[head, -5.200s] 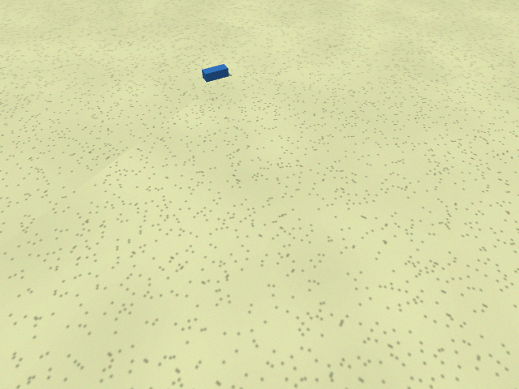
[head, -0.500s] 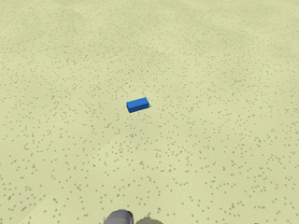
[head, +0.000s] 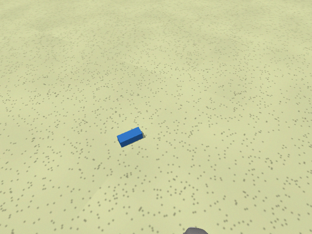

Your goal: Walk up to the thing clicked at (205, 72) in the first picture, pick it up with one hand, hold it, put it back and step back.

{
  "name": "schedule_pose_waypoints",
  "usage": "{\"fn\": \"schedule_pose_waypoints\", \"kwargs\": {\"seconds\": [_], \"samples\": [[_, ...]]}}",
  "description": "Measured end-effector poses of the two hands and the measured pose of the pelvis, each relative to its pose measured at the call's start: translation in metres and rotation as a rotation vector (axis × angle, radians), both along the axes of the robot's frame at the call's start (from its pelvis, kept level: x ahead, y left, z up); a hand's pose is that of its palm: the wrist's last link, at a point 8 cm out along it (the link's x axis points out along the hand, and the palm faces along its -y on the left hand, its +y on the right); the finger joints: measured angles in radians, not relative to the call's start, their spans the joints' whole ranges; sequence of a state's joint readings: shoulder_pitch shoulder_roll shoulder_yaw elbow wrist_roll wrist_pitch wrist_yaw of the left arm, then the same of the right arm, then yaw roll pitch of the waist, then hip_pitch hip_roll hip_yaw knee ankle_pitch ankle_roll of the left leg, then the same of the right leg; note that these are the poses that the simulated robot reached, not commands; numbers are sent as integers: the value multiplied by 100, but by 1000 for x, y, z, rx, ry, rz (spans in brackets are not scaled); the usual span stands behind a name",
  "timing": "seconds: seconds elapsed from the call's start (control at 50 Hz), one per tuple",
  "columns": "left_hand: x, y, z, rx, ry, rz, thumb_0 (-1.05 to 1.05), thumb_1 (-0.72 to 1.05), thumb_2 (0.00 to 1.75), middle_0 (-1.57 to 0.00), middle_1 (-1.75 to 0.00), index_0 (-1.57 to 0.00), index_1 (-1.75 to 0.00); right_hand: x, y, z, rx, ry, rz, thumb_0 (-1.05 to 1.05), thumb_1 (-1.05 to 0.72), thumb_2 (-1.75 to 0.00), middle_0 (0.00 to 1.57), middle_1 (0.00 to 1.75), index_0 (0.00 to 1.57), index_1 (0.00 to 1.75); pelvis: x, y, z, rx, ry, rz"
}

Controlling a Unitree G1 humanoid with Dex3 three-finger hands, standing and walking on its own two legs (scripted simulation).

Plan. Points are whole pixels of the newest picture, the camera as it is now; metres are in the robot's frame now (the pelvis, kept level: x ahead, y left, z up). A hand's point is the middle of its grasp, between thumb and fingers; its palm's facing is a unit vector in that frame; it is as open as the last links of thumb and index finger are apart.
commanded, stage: walk up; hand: left
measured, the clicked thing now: (130, 136) +0.89 +0.21 -0.73
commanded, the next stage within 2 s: none
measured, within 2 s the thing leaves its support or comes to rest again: neither
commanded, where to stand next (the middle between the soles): +0.46 -0.01 m, yaw +1 degrees
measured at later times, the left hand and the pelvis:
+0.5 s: hand (66, 227) +0.17 +0.28 -0.15, palm faces +0.04 -0.93 -0.36, open 7.4 cm; pelvis +0.17 +0.00 +0.00, yaw +4 degrees
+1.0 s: hand (78, 165) +0.35 +0.27 -0.12, palm faces -0.02 -0.89 -0.45, open 7.4 cm; pelvis +0.30 -0.02 +0.00, yaw +1 degrees
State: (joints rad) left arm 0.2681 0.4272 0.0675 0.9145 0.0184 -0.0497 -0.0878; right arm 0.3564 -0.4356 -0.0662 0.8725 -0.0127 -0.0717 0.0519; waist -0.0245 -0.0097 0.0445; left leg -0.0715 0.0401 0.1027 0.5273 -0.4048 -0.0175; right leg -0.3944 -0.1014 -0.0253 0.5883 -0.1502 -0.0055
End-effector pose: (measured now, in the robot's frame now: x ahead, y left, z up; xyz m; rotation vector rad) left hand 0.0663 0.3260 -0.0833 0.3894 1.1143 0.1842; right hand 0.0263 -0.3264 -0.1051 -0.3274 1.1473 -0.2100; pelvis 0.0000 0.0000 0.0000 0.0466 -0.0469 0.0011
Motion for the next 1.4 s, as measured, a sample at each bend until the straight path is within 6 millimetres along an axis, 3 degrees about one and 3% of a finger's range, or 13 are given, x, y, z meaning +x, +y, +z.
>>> {"fn": "schedule_pose_waypoints", "kwargs": {"seconds": [0.1,0.18,0.26,0.38,0.54,0.6,0.7,0.8,0.9,1.02,1.16,1.28,1.4], "samples": [[36,-23,12,34,-61,28,0,90,90,-20,-30,-21,-30,49,-13,-16,28,48,35,1,-90,-90,20,30,20,30,36,-20,0,-16,-9,15],[42,-36,24,33,-34,59,0,90,90,-20,-30,-21,-30,97,-13,-8,58,8,57,1,-91,-90,20,30,20,30,60,-26,13,-8,-10,8],[47,-39,23,31,14,70,0,90,90,-20,-30,-21,-30,138,-11,0,68,-30,73,0,-91,-90,20,30,20,30,84,-28,17,-27,-9,10],[66,-30,7,1,24,102,0,90,90,-20,-30,-21,-30,188,-1,9,41,-10,121,0,-91,-90,20,30,20,30,121,-23,13,-61,-11,41],[111,-4,-39,-55,66,120,0,90,90,-20,-30,-21,-30,263,24,21,-39,-99,151,0,-90,-90,21,30,20,30,176,7,-7,-51,-16,52],[136,-3,-38,-71,80,86,1,90,90,-20,-30,-21,-30,272,30,32,-43,-136,114,0,-90,-90,21,30,20,30,192,13,-1,-68,-27,50],[178,2,-27,-81,41,64,0,90,90,-20,-30,-21,-30,272,32,41,-46,-99,88,0,-90,-90,21,30,20,30,215,15,10,-54,-32,49],[207,5,-14,-55,59,52,0,90,90,-20,-30,-21,-30,273,24,34,-30,-48,57,0,-90,-90,21,30,20,30,241,12,14,-39,-25,35],[241,0,1,-3,67,41,0,90,90,-20,-30,-21,-30,283,7,15,5,4,31,0,-90,-90,21,30,20,30,271,0,11,-23,-9,27],[283,-18,11,72,9,43,0,90,90,-20,-30,-21,-30,318,-11,-18,47,55,29,1,-90,-90,21,30,20,30,308,-22,0,-42,-11,26],[304,-33,29,65,-10,75,0,90,90,-20,-30,-21,-30,380,-5,-11,84,30,80,1,-91,-90,20,30,20,30,340,-25,15,-23,-16,28],[317,-27,17,47,23,85,0,90,90,-20,-30,-21,-30,419,2,-3,50,13,87,0,-91,-90,20,30,20,30,361,-17,14,-41,-20,40],[338,-9,-25,-14,30,105,0,90,90,-20,-30,-21,-30,446,23,-1,-19,8,100,0,-91,-90,20,30,20,30,376,4,-4,-69,-18,63]]}}
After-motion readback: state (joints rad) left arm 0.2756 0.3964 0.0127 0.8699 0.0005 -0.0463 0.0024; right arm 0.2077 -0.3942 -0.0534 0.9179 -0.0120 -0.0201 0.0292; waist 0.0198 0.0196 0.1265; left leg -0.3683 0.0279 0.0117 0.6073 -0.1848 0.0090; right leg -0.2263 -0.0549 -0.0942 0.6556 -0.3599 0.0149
